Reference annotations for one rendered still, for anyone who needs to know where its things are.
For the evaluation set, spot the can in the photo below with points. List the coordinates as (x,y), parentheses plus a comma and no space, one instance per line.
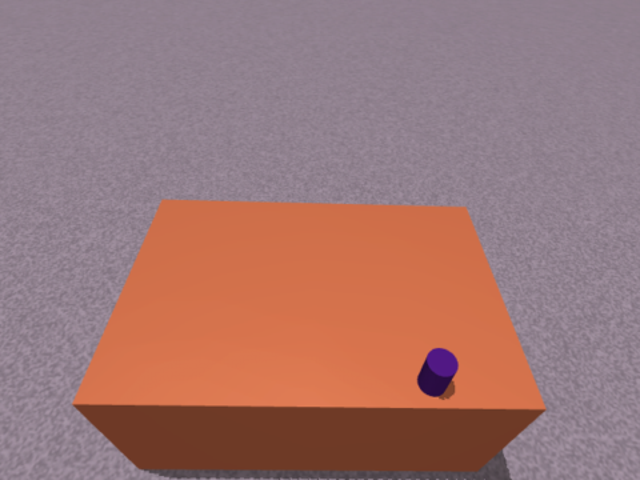
(437,372)

